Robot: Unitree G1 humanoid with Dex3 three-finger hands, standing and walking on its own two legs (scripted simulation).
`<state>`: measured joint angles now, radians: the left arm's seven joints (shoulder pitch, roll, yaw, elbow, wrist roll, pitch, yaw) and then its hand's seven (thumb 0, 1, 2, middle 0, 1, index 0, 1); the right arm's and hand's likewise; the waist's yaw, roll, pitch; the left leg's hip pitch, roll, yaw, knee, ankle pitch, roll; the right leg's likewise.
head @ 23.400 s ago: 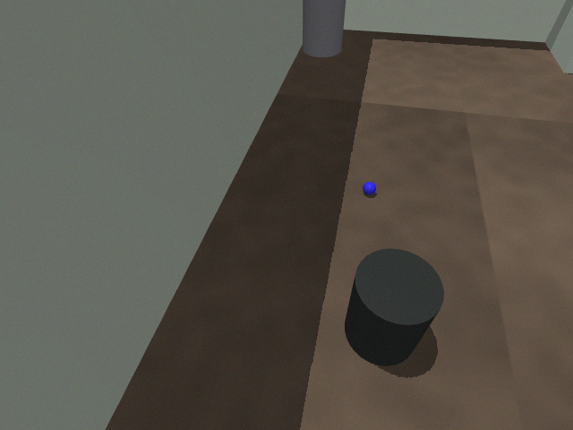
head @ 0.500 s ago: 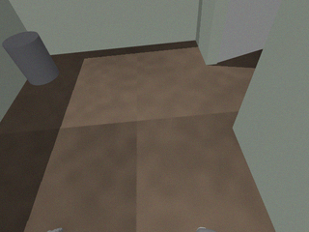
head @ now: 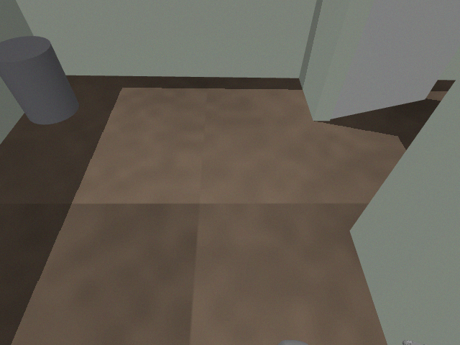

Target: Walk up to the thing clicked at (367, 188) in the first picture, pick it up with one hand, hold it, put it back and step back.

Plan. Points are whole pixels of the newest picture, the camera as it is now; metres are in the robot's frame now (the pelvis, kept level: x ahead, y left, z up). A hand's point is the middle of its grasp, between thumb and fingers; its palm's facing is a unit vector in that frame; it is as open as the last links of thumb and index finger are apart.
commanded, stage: walk up
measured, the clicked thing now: out of the picture +0.00 +0.71 -0.73
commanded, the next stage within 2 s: stand in 1.32 s
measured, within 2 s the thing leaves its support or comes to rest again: neither
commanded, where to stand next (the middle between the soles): +0.25 -0.01 m, yaw -1 degrees
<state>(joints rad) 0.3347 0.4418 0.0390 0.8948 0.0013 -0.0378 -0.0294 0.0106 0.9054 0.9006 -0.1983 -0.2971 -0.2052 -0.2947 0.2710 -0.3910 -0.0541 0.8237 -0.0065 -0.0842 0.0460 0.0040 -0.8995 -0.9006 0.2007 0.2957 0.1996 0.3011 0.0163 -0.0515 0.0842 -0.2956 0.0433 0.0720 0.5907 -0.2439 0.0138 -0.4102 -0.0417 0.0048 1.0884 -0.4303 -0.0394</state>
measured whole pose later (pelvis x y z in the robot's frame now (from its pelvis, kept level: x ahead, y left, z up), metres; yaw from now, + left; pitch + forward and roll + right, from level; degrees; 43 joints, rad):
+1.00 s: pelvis +0.17 -0.01 +0.01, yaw +0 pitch -2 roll -1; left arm 0.14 0.38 -0.01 1.10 0.00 -0.03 0.00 0.01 0.90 0.90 -0.20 -0.30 -0.21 -0.29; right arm 0.04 -0.35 0.00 1.06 0.01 0.00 0.02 0.01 -0.90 -0.90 0.20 0.30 0.20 0.30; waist 0.03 0.01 0.08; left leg -0.29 0.06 0.02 0.54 -0.21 -0.02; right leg -0.20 -0.04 -0.01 0.52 -0.29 0.04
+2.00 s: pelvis +0.20 -0.01 +0.02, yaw -1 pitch -2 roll +0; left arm 0.10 0.35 0.02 1.15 0.01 0.00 -0.01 0.01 0.91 0.90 -0.20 -0.30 -0.21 -0.29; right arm 0.06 -0.35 -0.01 1.15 -0.01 -0.01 0.01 0.00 -0.90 -0.90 0.20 0.30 0.20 0.30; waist 0.00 0.00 0.04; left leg -0.17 0.05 0.03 0.34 -0.14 -0.03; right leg -0.08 -0.05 -0.01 0.33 -0.22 0.04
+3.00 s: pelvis +0.21 -0.02 +0.02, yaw -1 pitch -2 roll +0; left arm 0.11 0.36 0.01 1.13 0.01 0.00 0.00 0.01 0.90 0.90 -0.20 -0.30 -0.21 -0.29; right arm 0.07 -0.35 -0.01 1.14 -0.01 -0.01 0.01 0.00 -0.90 -0.90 0.20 0.30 0.20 0.30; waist 0.00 0.00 0.04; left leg -0.15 0.05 0.03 0.33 -0.16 -0.03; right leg -0.05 -0.05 -0.01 0.31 -0.23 0.04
